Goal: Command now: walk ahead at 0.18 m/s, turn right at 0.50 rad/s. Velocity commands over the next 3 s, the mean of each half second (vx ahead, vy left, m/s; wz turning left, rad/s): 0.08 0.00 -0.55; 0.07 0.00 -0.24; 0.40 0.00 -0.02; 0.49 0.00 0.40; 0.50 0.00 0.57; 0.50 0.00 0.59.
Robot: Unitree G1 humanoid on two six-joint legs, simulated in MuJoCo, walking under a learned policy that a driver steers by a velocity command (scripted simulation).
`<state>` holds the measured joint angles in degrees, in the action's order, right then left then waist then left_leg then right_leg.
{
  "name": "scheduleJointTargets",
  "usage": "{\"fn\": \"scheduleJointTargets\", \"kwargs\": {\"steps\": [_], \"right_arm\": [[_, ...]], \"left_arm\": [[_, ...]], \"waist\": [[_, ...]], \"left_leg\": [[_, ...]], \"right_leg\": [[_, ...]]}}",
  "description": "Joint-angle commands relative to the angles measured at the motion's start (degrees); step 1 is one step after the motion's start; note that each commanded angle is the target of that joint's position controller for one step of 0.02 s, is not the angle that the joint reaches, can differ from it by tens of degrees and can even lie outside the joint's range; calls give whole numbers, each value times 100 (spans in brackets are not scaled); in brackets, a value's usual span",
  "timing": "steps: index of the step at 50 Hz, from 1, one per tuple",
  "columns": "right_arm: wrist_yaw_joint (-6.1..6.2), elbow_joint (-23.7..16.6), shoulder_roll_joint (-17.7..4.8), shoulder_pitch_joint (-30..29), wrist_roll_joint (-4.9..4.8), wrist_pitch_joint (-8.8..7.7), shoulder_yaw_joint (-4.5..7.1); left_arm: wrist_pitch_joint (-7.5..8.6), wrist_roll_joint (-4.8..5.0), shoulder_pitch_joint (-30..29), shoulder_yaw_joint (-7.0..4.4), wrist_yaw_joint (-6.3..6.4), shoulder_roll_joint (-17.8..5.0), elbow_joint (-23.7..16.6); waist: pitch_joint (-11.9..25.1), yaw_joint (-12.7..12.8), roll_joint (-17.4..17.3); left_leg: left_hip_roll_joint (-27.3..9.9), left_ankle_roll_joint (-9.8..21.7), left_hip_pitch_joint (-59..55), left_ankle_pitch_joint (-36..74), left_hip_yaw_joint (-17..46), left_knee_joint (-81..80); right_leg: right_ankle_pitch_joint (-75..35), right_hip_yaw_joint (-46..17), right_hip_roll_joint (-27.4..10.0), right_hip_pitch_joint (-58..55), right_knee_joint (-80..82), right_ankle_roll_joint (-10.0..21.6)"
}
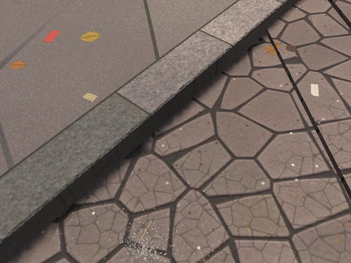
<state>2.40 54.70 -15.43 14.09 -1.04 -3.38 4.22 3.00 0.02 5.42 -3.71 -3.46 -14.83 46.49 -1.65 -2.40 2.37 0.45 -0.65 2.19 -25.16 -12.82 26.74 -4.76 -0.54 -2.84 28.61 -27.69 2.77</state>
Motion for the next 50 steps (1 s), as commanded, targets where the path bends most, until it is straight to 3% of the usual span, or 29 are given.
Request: {"fn": "scheduleJointTargets", "kwargs": {"steps": [1,2,3,4,5,6,8,10,13,19,24,26,27,28,29,30,31,32,33,36,38,41,43,44,45,46,47,48,50], "right_arm": [[36,-370,-772,-39,46,59,161],[-55,-492,-183,450,349,10,-10],[-158,-615,-320,780,202,-88,-80],[-174,-737,-730,335,18,-118,-2],[-122,-881,-791,-71,-47,-82,12],[-28,-826,-809,-220,7,31,37],[65,-891,-945,-263,116,227,122],[110,-951,-770,-216,187,257,111],[150,-1030,-576,-373,184,263,74],[110,-1221,-596,-795,136,256,85],[-14,-1290,-679,-756,77,87,103],[-88,-1179,-716,-337,69,33,136],[-104,-1137,-881,-169,116,26,189],[-89,-1224,-1245,-216,221,70,247],[-102,-1234,-1438,-183,437,140,277],[-96,-1353,-1218,-337,375,137,237],[-79,-1432,-974,-566,283,146,177],[-80,-1463,-835,-724,200,165,137],[-80,-1458,-760,-762,130,183,99],[-82,-1374,-638,-650,157,242,25],[-70,-1341,-680,-632,155,274,23],[-88,-1251,-910,-350,127,320,59],[-129,-1193,-778,-310,55,303,-15],[-159,-1135,-748,-138,68,253,-42],[-203,-1155,-678,-183,137,191,-81],[-244,-1257,-427,-193,164,95,-137],[-242,-1378,-437,-607,108,16,-144],[-232,-1534,-637,-991,-12,-39,-73],[-225,-1610,-803,-1058,-93,-106,38]], "left_arm": [[58,-7,1328,-405,31,-1080,52],[45,-59,1465,-454,137,-1521,15],[59,-90,1500,-386,128,-1576,-225],[-4,-45,1304,-393,130,-1417,-405],[-55,19,875,-352,182,-1252,-521],[-117,61,537,-281,242,-1039,-624],[-158,-22,313,-240,315,-978,-725],[-155,-71,369,-273,371,-1085,-754],[-243,30,458,-317,496,-1160,-791],[-431,26,386,-325,609,-1140,-951],[-511,20,424,-332,606,-1124,-1065],[-556,77,259,-300,616,-1068,-1146],[-570,88,399,-247,624,-909,-1150],[-566,12,811,-152,605,-543,-1109],[-479,53,667,-235,591,-807,-1323],[-403,-47,743,-342,567,-1224,-1250],[-419,4,806,-397,558,-1314,-1091],[-488,24,886,-383,588,-1161,-930],[-543,5,899,-346,612,-1024,-894],[-558,54,720,-195,589,-617,-949],[-534,22,527,-97,564,-451,-1006],[-495,67,402,-89,523,-528,-1001],[-481,56,757,-83,493,-480,-779],[-475,26,782,-101,502,-600,-759],[-460,10,981,-131,537,-797,-777],[-455,-25,1155,-239,537,-1192,-671],[-417,-23,1500,-279,476,-1209,-581],[-344,-44,1558,-260,449,-1206,-561],[-146,-28,1597,-212,479,-1082,-495]], "waist": [[785,686,189],[1291,295,1499],[2342,306,1184],[2483,564,494],[1992,482,171],[1518,368,-240],[1069,157,-11],[1042,119,168],[1130,182,230],[851,336,538],[789,361,728],[827,84,685],[887,73,465],[1050,353,-774],[726,357,-1934],[731,323,-1535],[642,356,-1150],[544,410,-933],[477,380,-944],[457,324,-1149],[536,221,-1353],[513,31,-1514],[485,226,-1272],[458,206,-1130],[528,265,-827],[473,171,147],[289,529,810],[-303,694,1056],[-723,667,1178]], "left_leg": [[-844,217,565,3182,272,2541],[-143,-103,2687,-1377,322,4709],[306,-281,3705,-2062,1311,5825],[51,-212,3859,-1515,1756,5916],[-132,-160,4130,-874,1749,5666],[-329,-185,4019,-477,1753,5313],[-406,-187,3380,20,1874,4637],[-267,-247,3215,227,1851,4266],[-146,-409,3296,596,1868,3198],[11,-480,3034,959,2025,2031],[162,-334,2375,697,2008,1038],[117,-192,1557,1362,1843,-99],[-291,-52,893,1959,1995,-558],[-1522,430,225,2833,3124,-738],[-2281,1493,409,3808,4365,-918],[-2462,1805,568,3706,4426,-878],[-2062,1560,646,3533,3753,-742],[-1647,1254,676,3237,3242,-647],[-1508,1173,698,3250,3041,-622],[-1125,1141,768,3264,2446,-678],[-1046,1111,716,3101,2313,-643],[-1193,1205,716,2941,2541,-594],[-1041,988,1133,1461,2497,-618],[-945,762,1534,772,2491,-620],[-795,527,2029,147,2380,-335],[-100,248,2527,-306,1529,306],[177,18,2706,-243,981,1212],[87,28,3197,-243,1024,1715],[-265,196,4017,-602,1439,2735]], "right_leg": [[-1416,96,225,-1871,470,352],[-4941,-1320,-998,-3763,-631,1064],[-5124,-3156,-1930,-4748,-386,2156],[-3898,-2969,-1773,-4505,-13,2142],[-2440,-2725,-1565,-3935,251,1872],[-1448,-2502,-1353,-3110,521,1599],[-687,-2343,-1081,-1829,831,1431],[-926,-2133,-855,-1528,836,1372],[-606,-2033,-607,-1695,755,1159],[1423,-2499,-362,-1465,870,884],[871,-2976,-355,-1612,616,872],[576,-2926,-170,-1501,327,674],[1012,-2705,75,-1177,20,440],[2793,-1850,737,-548,-1177,103],[4353,-1065,1420,471,-2242,-214],[4193,-1176,1061,598,-3362,-427],[3767,-1169,1005,593,-3760,-503],[3458,-1099,965,571,-3921,-598],[3239,-1062,960,600,-4090,-680],[2897,-660,814,156,-3278,-820],[2844,-345,505,-371,-2143,-866],[2677,-84,436,-1074,-824,-797],[1749,82,508,-1991,643,-559],[1660,-35,441,-2467,672,-407],[1789,-482,17,-2919,411,-188],[2841,-1039,-366,-2821,316,230],[4325,-1934,-835,-2408,1090,711],[4882,-2727,-1270,-2153,1669,1025],[4427,-3155,-1569,-2299,1893,1222]]}}
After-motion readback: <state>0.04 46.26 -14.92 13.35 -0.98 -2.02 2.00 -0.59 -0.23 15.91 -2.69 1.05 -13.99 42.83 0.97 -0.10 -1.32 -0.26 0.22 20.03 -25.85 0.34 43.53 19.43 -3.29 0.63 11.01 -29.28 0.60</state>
